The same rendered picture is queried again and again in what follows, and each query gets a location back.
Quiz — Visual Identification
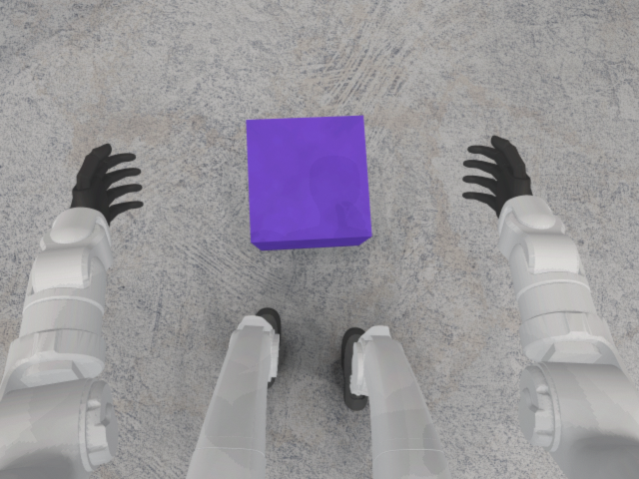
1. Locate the robot right upper arm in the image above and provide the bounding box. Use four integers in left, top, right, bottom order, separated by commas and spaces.
518, 361, 639, 479

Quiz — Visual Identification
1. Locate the right robot hand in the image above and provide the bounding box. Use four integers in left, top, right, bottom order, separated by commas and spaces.
462, 136, 533, 218

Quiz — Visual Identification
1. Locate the robot left upper arm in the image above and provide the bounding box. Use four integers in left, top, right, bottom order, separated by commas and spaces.
0, 377, 119, 479

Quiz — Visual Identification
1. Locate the robot right forearm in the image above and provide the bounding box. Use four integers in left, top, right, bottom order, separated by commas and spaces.
497, 196, 639, 402

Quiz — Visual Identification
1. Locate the carton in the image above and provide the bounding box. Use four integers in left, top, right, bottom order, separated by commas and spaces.
246, 116, 372, 250

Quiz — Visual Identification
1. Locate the left robot hand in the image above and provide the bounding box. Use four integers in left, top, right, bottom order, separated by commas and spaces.
70, 144, 144, 226

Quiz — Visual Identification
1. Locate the robot left forearm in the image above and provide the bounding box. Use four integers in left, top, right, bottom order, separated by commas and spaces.
0, 208, 114, 401

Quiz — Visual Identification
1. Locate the robot right shin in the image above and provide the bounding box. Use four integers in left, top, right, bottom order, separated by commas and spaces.
350, 325, 403, 396

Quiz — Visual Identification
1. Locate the robot shin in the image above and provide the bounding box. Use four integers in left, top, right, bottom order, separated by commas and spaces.
350, 325, 403, 396
229, 315, 273, 345

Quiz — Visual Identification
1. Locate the robot left shin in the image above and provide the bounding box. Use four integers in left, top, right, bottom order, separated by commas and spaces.
229, 315, 273, 345

